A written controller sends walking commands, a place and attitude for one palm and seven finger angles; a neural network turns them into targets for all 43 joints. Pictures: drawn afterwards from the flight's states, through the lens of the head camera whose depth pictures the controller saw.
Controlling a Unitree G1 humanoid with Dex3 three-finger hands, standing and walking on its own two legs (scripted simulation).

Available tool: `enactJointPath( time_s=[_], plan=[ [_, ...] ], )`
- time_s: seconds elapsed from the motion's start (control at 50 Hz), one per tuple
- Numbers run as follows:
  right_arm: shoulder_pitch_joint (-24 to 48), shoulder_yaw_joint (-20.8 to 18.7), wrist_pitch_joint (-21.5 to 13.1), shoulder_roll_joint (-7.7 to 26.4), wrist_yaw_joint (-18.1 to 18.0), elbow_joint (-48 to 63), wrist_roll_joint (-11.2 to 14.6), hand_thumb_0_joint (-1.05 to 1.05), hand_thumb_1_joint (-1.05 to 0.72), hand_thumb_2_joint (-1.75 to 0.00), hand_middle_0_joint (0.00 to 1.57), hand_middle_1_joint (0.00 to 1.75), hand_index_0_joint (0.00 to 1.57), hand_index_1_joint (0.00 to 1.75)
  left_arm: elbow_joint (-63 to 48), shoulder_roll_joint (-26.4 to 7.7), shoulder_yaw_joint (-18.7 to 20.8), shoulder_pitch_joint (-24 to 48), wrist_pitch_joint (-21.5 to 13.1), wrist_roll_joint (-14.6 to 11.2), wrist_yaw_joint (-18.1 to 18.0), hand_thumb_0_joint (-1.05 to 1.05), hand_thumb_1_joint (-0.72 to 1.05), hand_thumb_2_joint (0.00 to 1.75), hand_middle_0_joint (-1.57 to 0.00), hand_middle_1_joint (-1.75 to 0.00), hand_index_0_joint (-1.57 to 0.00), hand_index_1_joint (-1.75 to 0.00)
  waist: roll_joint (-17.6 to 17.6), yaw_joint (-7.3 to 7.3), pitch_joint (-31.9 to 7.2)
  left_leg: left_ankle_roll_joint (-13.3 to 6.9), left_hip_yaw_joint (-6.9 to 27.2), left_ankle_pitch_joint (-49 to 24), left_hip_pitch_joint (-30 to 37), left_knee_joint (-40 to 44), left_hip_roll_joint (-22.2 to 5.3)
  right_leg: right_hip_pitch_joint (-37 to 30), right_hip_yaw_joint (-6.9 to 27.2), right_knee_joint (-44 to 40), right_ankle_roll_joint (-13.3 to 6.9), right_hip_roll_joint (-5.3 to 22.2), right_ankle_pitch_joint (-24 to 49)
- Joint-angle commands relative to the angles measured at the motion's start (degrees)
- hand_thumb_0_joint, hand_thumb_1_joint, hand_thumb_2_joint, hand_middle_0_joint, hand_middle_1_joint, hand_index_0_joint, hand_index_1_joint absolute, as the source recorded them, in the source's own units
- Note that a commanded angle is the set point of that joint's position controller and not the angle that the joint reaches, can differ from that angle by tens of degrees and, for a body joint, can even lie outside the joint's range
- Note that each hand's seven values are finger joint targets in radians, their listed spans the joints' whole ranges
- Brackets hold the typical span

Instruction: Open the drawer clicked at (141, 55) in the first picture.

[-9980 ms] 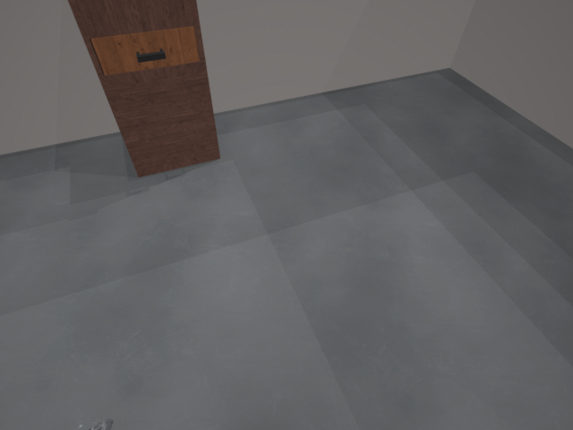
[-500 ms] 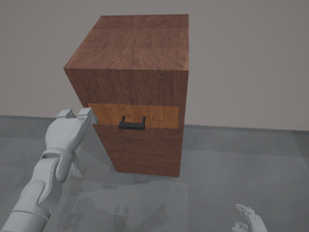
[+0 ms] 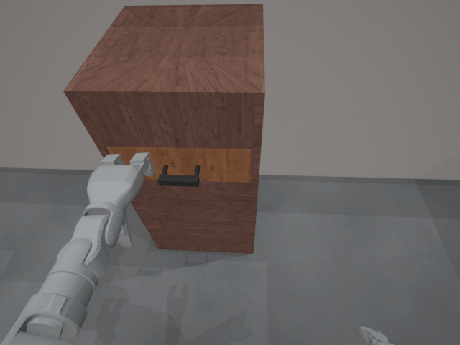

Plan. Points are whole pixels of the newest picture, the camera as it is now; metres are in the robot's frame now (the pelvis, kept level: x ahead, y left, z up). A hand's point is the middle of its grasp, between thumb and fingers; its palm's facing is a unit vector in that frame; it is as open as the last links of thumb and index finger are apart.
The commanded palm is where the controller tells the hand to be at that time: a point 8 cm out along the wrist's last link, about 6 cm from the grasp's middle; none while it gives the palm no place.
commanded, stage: move the hooked fingers above the handle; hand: left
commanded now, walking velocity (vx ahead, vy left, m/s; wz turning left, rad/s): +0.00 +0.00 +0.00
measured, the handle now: (180, 174) +0.55 +0.18 -0.13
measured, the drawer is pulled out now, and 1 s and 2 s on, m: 0.00 0.00 0.00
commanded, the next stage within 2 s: lower the fingers behind the handle in 1.78 s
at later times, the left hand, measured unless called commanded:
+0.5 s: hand (149, 188) +0.42 +0.21 -0.02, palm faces -0.05 -0.03 -1.00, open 13.8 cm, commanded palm +0.41 +0.21 +0.03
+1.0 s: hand (166, 179) +0.49 +0.20 -0.07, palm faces -0.08 -0.02 -1.00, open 13.8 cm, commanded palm +0.48 +0.18 -0.02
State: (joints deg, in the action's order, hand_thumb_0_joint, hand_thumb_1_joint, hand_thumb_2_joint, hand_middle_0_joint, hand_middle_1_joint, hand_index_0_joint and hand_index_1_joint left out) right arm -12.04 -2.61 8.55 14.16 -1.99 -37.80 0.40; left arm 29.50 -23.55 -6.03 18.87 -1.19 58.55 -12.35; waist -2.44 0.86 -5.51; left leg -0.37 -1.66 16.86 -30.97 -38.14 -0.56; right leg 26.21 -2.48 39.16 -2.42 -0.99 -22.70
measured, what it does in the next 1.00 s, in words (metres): lowers itself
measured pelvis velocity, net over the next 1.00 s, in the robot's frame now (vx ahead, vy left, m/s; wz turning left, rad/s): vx -0.02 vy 0.02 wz -0.05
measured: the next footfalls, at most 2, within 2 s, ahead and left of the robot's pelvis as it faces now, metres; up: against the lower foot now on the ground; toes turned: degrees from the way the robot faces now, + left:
none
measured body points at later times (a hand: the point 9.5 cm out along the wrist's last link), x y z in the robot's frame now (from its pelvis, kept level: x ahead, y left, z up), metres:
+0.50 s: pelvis +0.00 +0.01 -0.02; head +0.07 +0.00 +0.42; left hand +0.42 +0.21 +0.03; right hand +0.05 -0.26 -0.16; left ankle +0.02 +0.12 -0.72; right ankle -0.04 -0.09 -0.72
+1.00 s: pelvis -0.02 +0.02 -0.06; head +0.11 +0.03 +0.37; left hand +0.49 +0.20 -0.02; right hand -0.05 -0.24 -0.18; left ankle +0.02 +0.12 -0.72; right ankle -0.04 -0.09 -0.72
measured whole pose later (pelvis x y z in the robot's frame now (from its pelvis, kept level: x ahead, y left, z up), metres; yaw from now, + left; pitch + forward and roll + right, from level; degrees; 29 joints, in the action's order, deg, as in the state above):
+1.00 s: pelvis -0.02 +0.02 -0.06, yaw -3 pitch +26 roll -3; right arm -21.1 -3.0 5.1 13.4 0.3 -41.9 -2.6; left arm 69.3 -25.6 -2.4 51.5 2.0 64.7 -24.4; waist -3.3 -10.5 -11.3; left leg -2.1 -1.5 23.6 -63.3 -60.5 -2.7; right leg 57.1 -2.6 58.4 -1.1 -2.5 -27.7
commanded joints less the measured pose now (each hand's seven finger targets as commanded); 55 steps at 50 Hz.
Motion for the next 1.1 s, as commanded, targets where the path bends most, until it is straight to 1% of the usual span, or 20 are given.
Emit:
enactJointPath(
  time_s=[0.0,0.02,0.08,0.16,0.22,0.26,0.32,0.38,0.52,0.6,0.66,0.74,0.8,0.84,0.94,0.98,1.02,1.04,1.06,1.08],
  plan=[
    [-0.19,-3.30,-2.24,6.61,-0.62,6.03,-0.34,0.00,-0.90,-0.90,0.20,0.30,0.20,0.30,-8.24,-11.66,6.68,21.88,-2.15,0.20,-4.24,0.00,-0.50,0.30,-0.30,-1.20,-0.30,-1.20,3.16,-1.20,-18.18,-2.75,-0.23,-16.95,10.56,-0.68,3.18,-3.13,2.92,-3.49,0.70,-0.85,25.08],
    [-0.91,-3.41,-2.17,6.82,-0.60,5.90,-0.34,0.00,-0.90,-0.90,0.20,0.30,0.20,0.30,-6.84,-12.75,7.76,21.52,-2.39,0.53,-4.78,0.00,-0.50,0.30,-0.30,-1.20,-0.30,-1.20,2.86,-0.82,-18.86,-2.73,-0.23,-16.75,9.66,-0.93,3.22,-3.11,3.12,-3.01,0.73,-0.84,25.13],
    [-2.28,-3.84,-1.97,6.86,-0.36,5.04,-0.40,0.00,-0.90,-0.90,0.20,0.30,0.20,0.30,-3.67,-11.97,7.26,24.10,-2.76,1.48,-6.50,0.00,-0.50,0.30,-0.30,-1.20,-0.30,-1.20,2.26,-1.50,-19.55,-2.67,-0.37,-17.30,8.80,-2.17,3.02,-0.91,2.83,-1.83,0.53,-1.06,25.25],
    [-4.00,-4.51,-1.81,6.95,0.27,4.30,-0.71,0.00,-0.90,-0.90,0.20,0.30,0.20,0.30,-1.05,-9.43,5.39,27.09,-2.46,2.58,-8.75,0.00,-0.50,0.30,-0.30,-1.20,-0.30,-1.20,0.34,-2.47,-22.08,-2.56,-0.24,-18.90,9.20,-4.02,2.64,1.97,2.39,-0.15,0.27,-1.47,25.17],
    [-5.40,-4.64,-1.48,7.25,0.57,3.88,-0.81,0.00,-0.90,-0.90,0.20,0.30,0.20,0.30,3.02,-10.94,7.34,26.90,-1.63,2.88,-9.96,0.00,-0.50,0.30,-0.30,-1.20,-0.30,-1.20,2.30,-2.35,-23.11,-2.55,-0.17,-19.71,7.31,-4.89,2.55,1.58,2.23,0.85,0.28,-1.69,26.35],
    [-5.75,-4.48,-1.38,7.31,0.53,3.51,-0.72,0.00,-0.90,-0.90,0.20,0.30,0.20,0.30,5.32,-10.30,6.14,30.42,-1.03,3.29,-10.69,0.00,-0.50,0.30,-0.30,-1.20,-0.30,-1.20,3.00,-3.59,-21.27,-2.65,-0.20,-17.36,5.63,-4.97,2.44,3.31,2.14,0.75,0.44,-1.67,24.48],
    [-6.88,-4.66,-1.46,7.32,0.58,3.11,-0.90,0.00,-0.90,-0.90,0.20,0.30,0.20,0.30,7.85,-10.23,6.01,32.97,-0.85,3.96,-11.73,0.00,-0.50,0.30,-0.30,-1.20,-0.30,-1.20,1.17,-3.92,-23.37,-2.75,-0.30,-17.18,5.50,-5.98,2.46,4.57,2.33,1.37,0.33,-1.79,23.63],
    [-7.94,-4.59,-1.55,7.30,0.44,2.76,-1.04,0.00,-0.90,-0.90,0.20,0.30,0.20,0.30,10.98,-11.61,7.20,34.15,-1.00,4.17,-12.46,0.00,-0.50,0.30,-0.30,-1.20,-0.30,-1.20,1.76,-4.11,-24.00,-2.78,-0.36,-16.43,3.56,-6.90,2.42,4.86,2.52,2.10,0.45,-1.82,23.77],
    [-10.69,-5.00,-2.33,7.42,0.99,1.36,-1.62,0.00,-0.90,-0.90,0.20,0.30,0.20,0.30,16.41,-8.92,5.14,39.72,-1.87,4.94,-13.46,0.00,-0.50,0.30,-0.30,-1.20,-0.30,-1.20,0.70,-6.41,-24.86,-2.66,0.42,-15.61,1.78,-10.15,1.81,11.56,1.92,4.52,0.35,-2.36,20.53],
    [-11.93,-5.02,-2.99,7.54,1.22,0.07,-2.06,0.00,-0.90,-0.90,0.20,0.30,0.20,0.30,19.59,-7.30,3.40,46.82,-1.55,5.61,-14.76,0.00,-0.50,0.30,-0.30,-1.20,-0.30,-1.20,-0.67,-8.84,-23.82,-2.55,1.69,-12.79,0.41,-11.96,1.27,18.33,1.17,6.06,0.19,-2.58,15.11],
    [-13.17,-4.92,-3.39,7.97,1.26,-0.49,-2.41,0.00,-0.90,-0.90,0.20,0.30,0.20,0.30,20.91,-8.79,3.97,51.13,-0.96,6.23,-16.21,0.00,-0.50,0.30,-0.30,-1.20,-0.30,-1.20,-2.08,-9.73,-26.77,-2.56,2.05,-11.95,0.16,-13.59,0.97,21.16,1.00,7.56,0.28,-2.70,13.34],
    [-14.44,-4.43,-3.69,8.46,1.45,-0.77,-2.72,0.00,-0.90,-0.90,0.20,0.30,0.20,0.30,25.28,-12.46,6.42,53.20,1.17,6.65,-17.58,0.00,-0.50,0.30,-0.30,-1.20,-0.30,-1.20,-2.62,-9.75,-29.48,-2.61,2.20,-12.03,-2.67,-15.28,1.07,21.70,0.74,9.48,0.28,-3.00,13.33],
    [-15.12,-4.12,-3.71,8.87,1.48,-1.08,-3.04,0.00,-0.90,-0.90,0.20,0.30,0.20,0.30,27.96,-14.96,8.09,53.87,3.08,6.63,-17.53,0.00,-0.50,0.30,-0.30,-1.20,-0.30,-1.20,-2.26,-10.02,-31.55,-2.66,2.16,-13.39,-4.54,-16.70,1.03,21.03,0.82,10.73,0.48,-3.11,15.44],
    [-15.77,-3.91,-3.81,8.82,1.55,-1.06,-2.87,0.00,-0.90,-0.90,0.20,0.30,0.20,0.30,30.16,-12.87,5.70,54.75,4.18,6.54,-16.70,0.00,-0.50,0.30,-0.30,-1.20,-0.30,-1.20,-2.92,-11.09,-29.72,-2.64,1.99,-12.25,-5.75,-17.10,0.86,22.69,0.67,10.65,0.62,-3.16,14.47],
    [-17.92,-3.96,-4.51,9.18,1.28,-1.73,-3.23,0.00,-0.90,-0.90,0.20,0.30,0.20,0.30,29.17,-12.94,4.83,58.09,2.51,6.28,-13.90,0.00,-0.50,0.30,-0.30,-1.20,-0.30,-1.20,-4.41,-12.42,-32.29,-2.59,3.14,-13.45,-5.11,-19.24,0.08,26.33,0.36,12.63,0.54,-3.40,13.62],
    [-18.04,-4.24,-4.70,9.02,1.44,-1.42,-3.43,0.00,-0.90,-0.90,0.20,0.30,0.20,0.30,26.62,-11.54,4.44,57.07,1.25,6.08,-13.43,0.00,-0.50,0.30,-0.30,-1.20,-0.30,-1.20,-7.34,-11.45,-34.31,-2.30,3.38,-14.36,-3.01,-19.55,-0.16,27.61,0.26,12.99,0.31,-3.50,12.77],
    [-18.82,-4.30,-4.64,9.36,1.42,-1.70,-3.55,0.00,-0.90,-0.90,0.20,0.30,0.20,0.30,24.76,-14.57,7.14,57.54,0.35,6.26,-13.99,0.00,-0.50,0.30,-0.30,-1.20,-0.30,-1.20,-7.20,-11.02,-35.82,-2.21,4.03,-15.83,-1.99,-19.77,-0.62,27.87,-0.14,13.73,0.24,-3.63,12.84],
    [-18.71,-4.25,-4.44,9.24,1.51,-1.75,-3.55,0.00,-0.90,-0.90,0.20,0.30,0.20,0.30,25.33,-14.48,7.24,56.45,0.52,6.54,-14.53,0.00,-0.50,0.30,-0.30,-1.20,-0.30,-1.20,-7.54,-10.50,-35.23,-2.03,4.21,-16.03,-2.16,-19.67,-0.60,28.34,-0.37,13.86,0.06,-3.76,12.47],
    [-18.73,-4.33,-4.35,9.06,1.66,-1.84,-3.57,0.00,-0.90,-0.90,0.20,0.30,0.20,0.30,25.82,-11.72,5.38,56.86,0.94,6.57,-15.11,0.00,-0.50,0.30,-0.30,-1.20,-0.30,-1.20,-6.85,-11.46,-33.72,-2.05,4.34,-15.51,-2.30,-19.61,-0.74,29.49,-0.66,13.58,0.14,-3.77,11.77],
    [-18.81,-4.28,-4.34,9.18,1.78,-2.08,-3.52,0.00,-0.90,-0.90,0.20,0.30,0.20,0.30,25.71,-13.13,6.53,57.36,1.29,6.64,-15.87,0.00,-0.50,0.30,-0.30,-1.20,-0.30,-1.20,-7.21,-11.06,-33.05,-2.02,4.06,-14.95,-2.97,-19.47,-0.75,29.21,-0.65,13.49,0.16,-3.70,11.48]
  ],
)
